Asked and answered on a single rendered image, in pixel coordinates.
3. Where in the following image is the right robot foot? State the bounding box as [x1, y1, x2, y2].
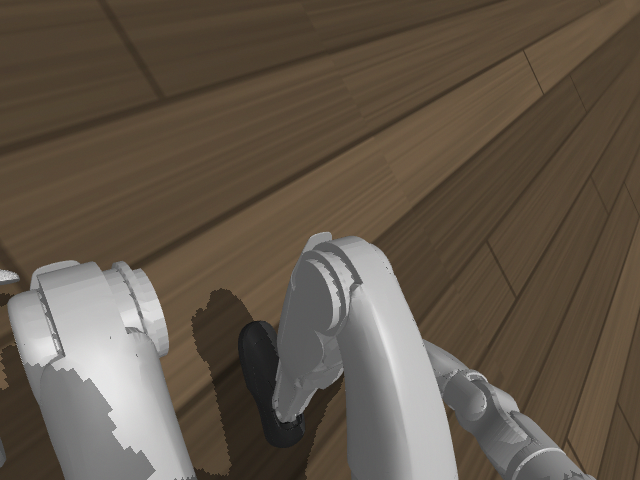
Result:
[238, 321, 305, 448]

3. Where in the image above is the left robot hand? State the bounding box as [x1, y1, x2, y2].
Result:
[0, 269, 20, 285]

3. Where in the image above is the right robot hand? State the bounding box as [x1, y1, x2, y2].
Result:
[423, 339, 469, 399]

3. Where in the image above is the right robot arm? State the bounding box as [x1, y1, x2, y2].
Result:
[443, 369, 596, 480]

